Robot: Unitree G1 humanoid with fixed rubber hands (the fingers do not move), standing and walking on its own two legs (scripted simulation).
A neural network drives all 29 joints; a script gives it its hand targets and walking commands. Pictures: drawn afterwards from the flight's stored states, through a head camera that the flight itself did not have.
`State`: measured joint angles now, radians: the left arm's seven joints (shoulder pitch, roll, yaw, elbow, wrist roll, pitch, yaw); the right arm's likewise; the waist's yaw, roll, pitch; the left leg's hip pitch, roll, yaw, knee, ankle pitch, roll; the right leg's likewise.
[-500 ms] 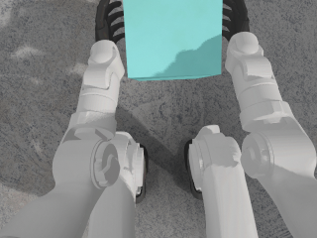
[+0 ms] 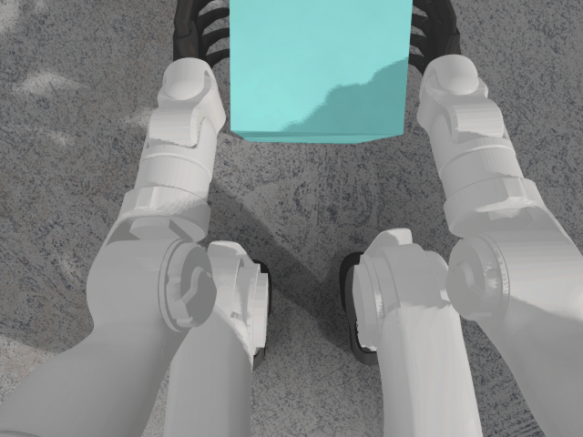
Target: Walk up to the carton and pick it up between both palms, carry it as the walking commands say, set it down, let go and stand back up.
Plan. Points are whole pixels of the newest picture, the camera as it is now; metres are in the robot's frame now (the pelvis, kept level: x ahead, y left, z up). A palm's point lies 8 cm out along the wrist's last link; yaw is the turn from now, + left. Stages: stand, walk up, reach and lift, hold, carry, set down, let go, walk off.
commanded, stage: set down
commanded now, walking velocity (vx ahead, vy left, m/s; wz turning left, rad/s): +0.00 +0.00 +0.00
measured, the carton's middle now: (309, 83) +0.52 -0.03 -0.23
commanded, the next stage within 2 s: none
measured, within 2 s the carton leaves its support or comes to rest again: rests again in 0.34 s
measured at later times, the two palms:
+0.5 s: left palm (189, 62) +0.53 +0.10 -0.14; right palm (433, 56) +0.51 -0.17 -0.15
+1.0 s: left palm (186, 63) +0.53 +0.11 -0.15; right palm (429, 57) +0.52 -0.17 -0.16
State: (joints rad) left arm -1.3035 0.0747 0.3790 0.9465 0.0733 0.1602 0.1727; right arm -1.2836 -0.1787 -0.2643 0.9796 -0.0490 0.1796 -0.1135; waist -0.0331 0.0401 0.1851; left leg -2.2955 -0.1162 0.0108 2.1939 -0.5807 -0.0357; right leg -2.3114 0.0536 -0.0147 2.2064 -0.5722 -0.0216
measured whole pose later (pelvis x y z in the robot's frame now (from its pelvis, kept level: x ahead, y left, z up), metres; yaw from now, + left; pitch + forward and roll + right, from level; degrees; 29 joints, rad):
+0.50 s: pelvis +0.00 +0.01 +0.00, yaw +0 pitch +39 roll +1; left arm -1.31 0.09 0.41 0.97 0.09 0.13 0.14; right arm -1.30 -0.17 -0.33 0.99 -0.12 0.16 -0.04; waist -0.04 0.05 0.20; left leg -2.30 -0.12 0.02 2.20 -0.59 -0.02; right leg -2.30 0.05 0.00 2.22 -0.59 -0.01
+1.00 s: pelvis +0.01 +0.01 +0.00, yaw +0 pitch +38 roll +1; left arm -1.31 0.12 0.37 1.01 0.05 0.08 0.13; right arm -1.31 -0.18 -0.31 1.04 -0.10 0.08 -0.03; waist -0.04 0.06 0.22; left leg -2.29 -0.13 0.02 2.22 -0.60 -0.02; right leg -2.29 0.05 0.00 2.23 -0.60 0.00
